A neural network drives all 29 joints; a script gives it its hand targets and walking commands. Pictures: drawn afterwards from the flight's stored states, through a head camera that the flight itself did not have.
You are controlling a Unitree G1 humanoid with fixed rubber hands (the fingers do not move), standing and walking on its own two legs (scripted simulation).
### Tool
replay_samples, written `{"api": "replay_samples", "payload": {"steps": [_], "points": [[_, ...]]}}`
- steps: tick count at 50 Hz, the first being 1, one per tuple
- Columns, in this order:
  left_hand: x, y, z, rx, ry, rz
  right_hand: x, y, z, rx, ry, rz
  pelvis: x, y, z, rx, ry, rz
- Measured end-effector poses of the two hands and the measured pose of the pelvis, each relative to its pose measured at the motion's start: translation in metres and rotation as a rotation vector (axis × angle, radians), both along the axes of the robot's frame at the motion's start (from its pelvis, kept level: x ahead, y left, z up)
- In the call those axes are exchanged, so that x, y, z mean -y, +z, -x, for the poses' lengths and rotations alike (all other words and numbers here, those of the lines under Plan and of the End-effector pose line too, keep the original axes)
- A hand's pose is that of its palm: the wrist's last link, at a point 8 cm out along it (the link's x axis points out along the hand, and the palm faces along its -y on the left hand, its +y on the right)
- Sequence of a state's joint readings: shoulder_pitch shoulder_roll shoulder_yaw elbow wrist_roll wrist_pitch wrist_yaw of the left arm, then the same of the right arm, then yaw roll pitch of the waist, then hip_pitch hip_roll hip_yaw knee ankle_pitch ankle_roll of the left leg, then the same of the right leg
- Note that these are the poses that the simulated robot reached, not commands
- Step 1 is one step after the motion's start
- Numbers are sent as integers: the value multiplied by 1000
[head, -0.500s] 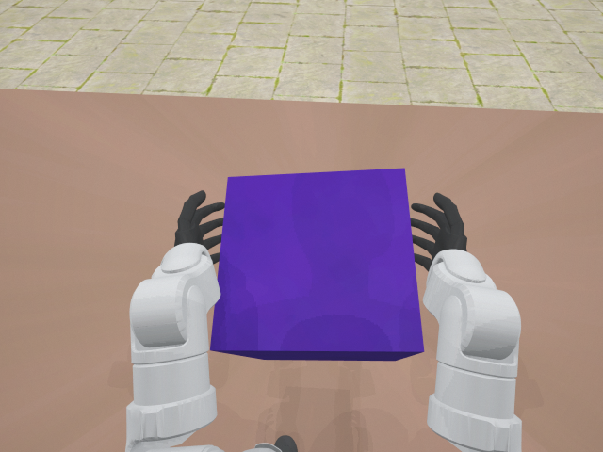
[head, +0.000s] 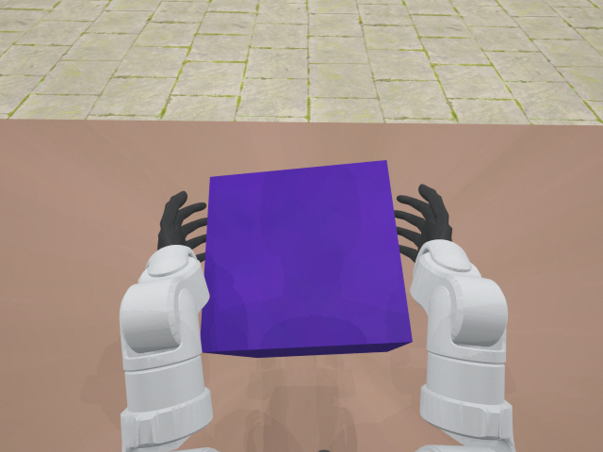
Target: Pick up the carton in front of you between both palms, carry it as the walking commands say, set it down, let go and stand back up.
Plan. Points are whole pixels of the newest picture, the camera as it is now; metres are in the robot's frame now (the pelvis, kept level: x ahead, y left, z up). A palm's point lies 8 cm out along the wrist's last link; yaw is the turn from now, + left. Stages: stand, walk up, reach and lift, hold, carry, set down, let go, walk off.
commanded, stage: carry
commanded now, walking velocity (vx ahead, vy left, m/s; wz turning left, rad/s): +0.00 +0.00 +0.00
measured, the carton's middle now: (310, 276) +0.35 -0.02 +0.03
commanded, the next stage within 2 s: none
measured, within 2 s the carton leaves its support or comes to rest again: neither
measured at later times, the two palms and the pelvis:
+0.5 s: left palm (177, 202) +0.43 +0.16 +0.11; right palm (398, 194) +0.42 -0.14 +0.11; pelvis +0.09 +0.00 +0.00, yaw +0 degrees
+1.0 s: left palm (157, 218) +0.39 +0.17 +0.13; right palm (396, 212) +0.38 -0.12 +0.12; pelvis +0.07 +0.02 +0.00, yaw +0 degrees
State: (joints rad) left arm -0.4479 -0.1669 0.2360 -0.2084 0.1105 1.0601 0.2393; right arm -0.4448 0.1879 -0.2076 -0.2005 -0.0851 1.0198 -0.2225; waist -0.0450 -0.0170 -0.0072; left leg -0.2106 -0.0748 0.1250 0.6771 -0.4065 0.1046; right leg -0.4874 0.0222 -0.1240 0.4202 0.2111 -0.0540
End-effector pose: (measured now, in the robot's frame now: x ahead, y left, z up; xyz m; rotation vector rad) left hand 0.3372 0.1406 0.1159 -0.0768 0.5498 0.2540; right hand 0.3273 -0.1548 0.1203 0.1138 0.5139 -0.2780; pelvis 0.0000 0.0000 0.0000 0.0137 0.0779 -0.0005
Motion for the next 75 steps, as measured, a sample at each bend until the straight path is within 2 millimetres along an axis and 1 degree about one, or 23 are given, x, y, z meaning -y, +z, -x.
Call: {"api": "replay_samples", "payload": {"steps": [2, 4, 7, 9, 12, 16, 19, 22, 27, 34, 40, 45, 51, 62, 65, 68, 71, 75], "points": [[2, -3, -19, 2, 5, -16, 1, -8, -24, -2, 22, 4, 3, -9, -20, 4, -5, 14], [2, -9, -32, -30, 8, -27, 1, -18, -41, -39, 47, 7, 5, -11, -32, 3, -1, 19], [0, -21, -43, -95, 23, -11, -1, -29, -57, -104, 62, -1, 10, -8, -48, -4, 5, 10], [0, -27, -49, -116, 33, 5, -2, -33, -65, -125, 58, -10, 11, -6, -56, -4, 5, 1], [-1, -25, -61, -111, 36, 18, -2, -31, -76, -120, 45, -21, 10, -2, -70, -7, 6, -7], [-4, -13, -79, -62, 24, 15, -5, -18, -91, -73, 42, -4, 7, 0, -82, -17, 4, -6], [-7, -5, -88, -35, 16, 7, -8, -9, -97, -49, 43, 14, 3, 0, -88, -23, 4, -1], [-11, -2, -90, -40, 13, -1, -12, -6, -98, -55, 42, 23, 0, 0, -93, -23, 5, 5], [-17, -4, -85, -62, 13, -4, -18, -7, -93, -78, 41, 23, -6, -2, -94, -9, 6, 12], [-24, -3, -72, -70, 11, -8, -25, -7, -80, -87, 44, 27, -12, -3, -84, 17, 3, 11], [-26, 3, -60, -68, 6, -15, -27, -2, -66, -87, 41, 26, -16, -2, -75, 36, 2, 8], [-28, 8, -54, -70, 4, -24, -29, 2, -59, -89, 41, 29, -19, -1, -70, 45, 2, 5], [-30, 10, -51, -79, 5, -30, -30, 3, -56, -100, 47, 33, -20, -2, -67, 49, 2, 3], [-32, 6, -51, -89, 8, -25, -33, 0, -58, -111, 49, 28, -21, -3, -64, 48, 4, 3], [-32, 5, -53, -88, 7, -23, -33, -1, -59, -109, 47, 26, -22, -4, -66, 46, 5, 2], [-31, 5, -59, -89, 4, -28, -31, -1, -64, -110, 39, 23, -22, -4, -75, 41, 4, 6], [-25, 4, -75, -91, -5, -41, -26, -2, -76, -112, 28, 22, -19, -5, -89, 32, 3, 12], [-12, 2, -105, -90, -17, -51, -12, -7, -102, -112, 17, 21, -12, -8, -112, 21, 4, 25]]}}
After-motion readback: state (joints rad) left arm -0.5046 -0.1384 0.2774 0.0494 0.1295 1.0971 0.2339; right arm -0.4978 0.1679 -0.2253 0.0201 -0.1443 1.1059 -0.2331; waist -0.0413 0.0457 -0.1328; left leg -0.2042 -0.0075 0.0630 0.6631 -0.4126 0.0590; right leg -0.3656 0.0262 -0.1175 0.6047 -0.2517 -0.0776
